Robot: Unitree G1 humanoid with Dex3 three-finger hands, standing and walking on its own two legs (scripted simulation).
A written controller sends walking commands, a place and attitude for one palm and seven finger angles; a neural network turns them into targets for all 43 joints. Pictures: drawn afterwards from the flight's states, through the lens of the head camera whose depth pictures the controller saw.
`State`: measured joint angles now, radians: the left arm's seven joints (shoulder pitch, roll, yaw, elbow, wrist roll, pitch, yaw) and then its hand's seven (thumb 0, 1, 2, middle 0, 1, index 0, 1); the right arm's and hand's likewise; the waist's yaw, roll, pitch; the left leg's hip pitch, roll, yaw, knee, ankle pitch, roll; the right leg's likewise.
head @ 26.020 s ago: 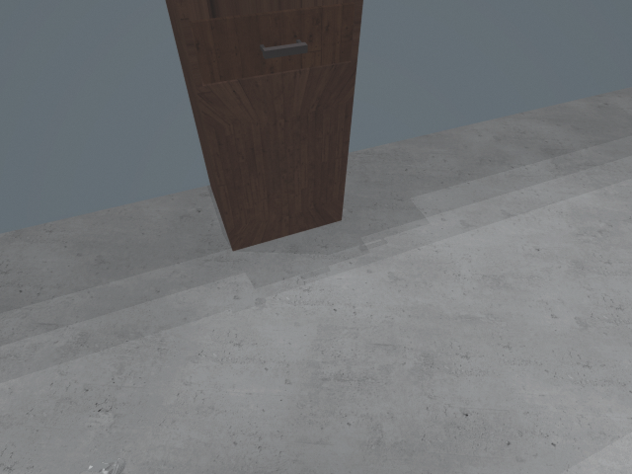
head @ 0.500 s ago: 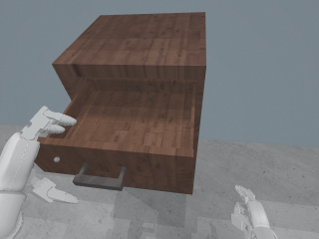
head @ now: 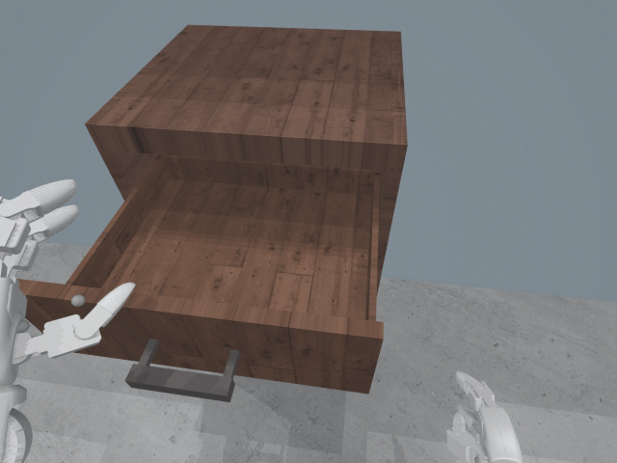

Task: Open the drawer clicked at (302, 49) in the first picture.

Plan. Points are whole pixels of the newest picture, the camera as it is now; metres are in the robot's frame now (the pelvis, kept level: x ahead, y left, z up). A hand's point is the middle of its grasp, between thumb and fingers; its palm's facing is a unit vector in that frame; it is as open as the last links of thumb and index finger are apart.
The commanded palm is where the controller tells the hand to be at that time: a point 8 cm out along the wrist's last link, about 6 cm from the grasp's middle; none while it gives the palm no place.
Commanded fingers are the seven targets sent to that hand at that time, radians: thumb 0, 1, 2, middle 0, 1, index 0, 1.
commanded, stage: draw the hand back to the body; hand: left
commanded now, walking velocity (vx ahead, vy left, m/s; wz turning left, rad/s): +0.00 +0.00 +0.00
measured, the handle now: (186, 367) +0.21 +0.19 +0.03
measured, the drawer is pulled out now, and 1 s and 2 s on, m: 0.28 0.28 0.28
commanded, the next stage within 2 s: step back with the hand held close in 0.40 s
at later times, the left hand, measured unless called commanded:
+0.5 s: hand (69, 304) +0.19 +0.23 +0.21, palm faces +0.46 -0.79 -0.41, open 7.5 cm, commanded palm +0.13 +0.28 +0.22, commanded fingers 0.00 0.90 0.90 -0.20 -0.30 -0.20 -0.30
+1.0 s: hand (39, 359) +0.14 +0.23 +0.21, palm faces +0.40 -0.75 -0.52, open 7.4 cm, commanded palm +0.07 +0.28 +0.22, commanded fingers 0.00 0.90 0.90 -0.20 -0.30 -0.20 -0.30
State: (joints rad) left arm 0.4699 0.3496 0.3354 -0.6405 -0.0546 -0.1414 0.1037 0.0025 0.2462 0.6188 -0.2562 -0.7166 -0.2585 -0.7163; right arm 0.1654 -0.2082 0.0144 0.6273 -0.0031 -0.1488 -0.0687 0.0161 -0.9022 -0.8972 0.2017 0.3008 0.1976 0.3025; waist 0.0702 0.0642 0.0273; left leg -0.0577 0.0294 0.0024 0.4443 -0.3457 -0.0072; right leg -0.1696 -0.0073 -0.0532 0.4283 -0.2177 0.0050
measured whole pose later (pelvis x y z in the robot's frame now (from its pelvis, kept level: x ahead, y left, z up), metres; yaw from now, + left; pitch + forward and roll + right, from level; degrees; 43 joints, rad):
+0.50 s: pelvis +0.00 -0.01 +0.00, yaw +0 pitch -2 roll -1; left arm 0.47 0.35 0.36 -0.61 -0.07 -0.12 0.12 0.02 0.87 0.89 -0.21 -0.31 -0.21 -0.31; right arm 0.17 -0.20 0.02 0.63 0.01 -0.12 -0.07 0.02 -0.90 -0.90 0.20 0.30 0.20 0.30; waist 0.07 0.08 0.01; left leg -0.07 0.03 -0.01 0.45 -0.35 -0.01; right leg -0.18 -0.01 -0.06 0.44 -0.23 0.00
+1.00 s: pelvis -0.06 +0.00 -0.01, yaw +0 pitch +2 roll +1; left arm 0.58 0.44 0.48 -0.67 -0.05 -0.25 0.14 0.02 0.89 0.90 -0.21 -0.30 -0.22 -0.30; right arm 0.20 -0.22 -0.02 0.56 0.03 -0.06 -0.08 0.01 -0.90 -0.90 0.20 0.30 0.20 0.30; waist -0.01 0.01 0.01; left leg -0.30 0.00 0.02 0.58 -0.31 0.00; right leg -0.41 -0.04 -0.03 0.56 -0.18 0.00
